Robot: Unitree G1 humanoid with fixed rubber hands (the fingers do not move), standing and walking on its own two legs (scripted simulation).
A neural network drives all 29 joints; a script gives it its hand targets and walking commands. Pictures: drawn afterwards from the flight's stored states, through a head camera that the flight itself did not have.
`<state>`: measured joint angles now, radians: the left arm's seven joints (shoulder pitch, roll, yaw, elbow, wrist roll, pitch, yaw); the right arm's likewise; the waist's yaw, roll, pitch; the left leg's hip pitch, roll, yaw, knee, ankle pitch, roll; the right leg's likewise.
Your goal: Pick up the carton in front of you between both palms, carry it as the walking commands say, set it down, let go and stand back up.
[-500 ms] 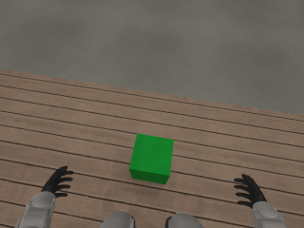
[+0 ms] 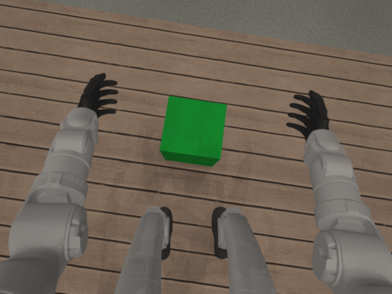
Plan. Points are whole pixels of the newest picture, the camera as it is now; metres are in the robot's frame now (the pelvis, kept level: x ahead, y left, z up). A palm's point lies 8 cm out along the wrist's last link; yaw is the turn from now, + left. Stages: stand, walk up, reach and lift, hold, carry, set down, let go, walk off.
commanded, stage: reach and lift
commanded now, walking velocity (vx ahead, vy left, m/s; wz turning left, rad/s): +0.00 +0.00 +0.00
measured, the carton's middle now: (192, 135) +0.51 -0.01 -0.55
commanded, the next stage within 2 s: none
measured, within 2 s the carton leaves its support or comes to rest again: leaves its support in 1.98 s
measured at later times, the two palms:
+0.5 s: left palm (118, 84) +0.55 +0.19 -0.18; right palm (269, 104) +0.50 -0.19 -0.18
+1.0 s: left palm (137, 119) +0.53 +0.19 -0.42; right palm (247, 130) +0.49 -0.19 -0.41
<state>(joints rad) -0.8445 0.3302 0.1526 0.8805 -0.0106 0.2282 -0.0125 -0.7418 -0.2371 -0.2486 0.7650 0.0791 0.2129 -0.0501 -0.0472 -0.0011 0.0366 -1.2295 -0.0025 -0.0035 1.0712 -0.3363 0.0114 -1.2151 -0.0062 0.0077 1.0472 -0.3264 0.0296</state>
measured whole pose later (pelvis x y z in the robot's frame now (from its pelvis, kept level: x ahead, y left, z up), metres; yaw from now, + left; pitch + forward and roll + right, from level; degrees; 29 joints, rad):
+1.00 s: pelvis -0.04 -0.01 -0.26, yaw -1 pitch +42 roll -3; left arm -1.49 0.49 0.05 1.15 -0.19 0.13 0.04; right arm -1.35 -0.25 -0.21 0.95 0.19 0.14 -0.18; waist -0.06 -0.02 0.23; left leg -2.25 -0.03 -0.06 2.02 -0.51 -0.02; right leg -2.23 0.03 0.00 2.00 -0.52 0.04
